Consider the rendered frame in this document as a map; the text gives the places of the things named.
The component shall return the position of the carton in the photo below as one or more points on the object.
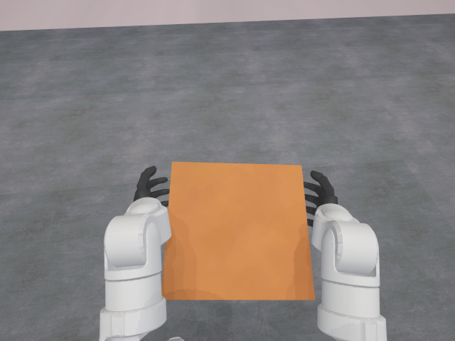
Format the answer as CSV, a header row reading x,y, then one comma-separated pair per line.
x,y
238,232

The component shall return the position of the left robot hand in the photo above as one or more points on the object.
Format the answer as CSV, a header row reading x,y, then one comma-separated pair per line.
x,y
144,185

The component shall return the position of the right robot hand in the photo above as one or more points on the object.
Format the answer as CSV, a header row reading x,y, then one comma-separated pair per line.
x,y
324,191

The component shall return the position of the right robot forearm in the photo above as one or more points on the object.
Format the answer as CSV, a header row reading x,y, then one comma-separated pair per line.
x,y
350,272

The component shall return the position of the left robot forearm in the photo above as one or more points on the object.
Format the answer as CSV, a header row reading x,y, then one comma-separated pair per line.
x,y
134,305

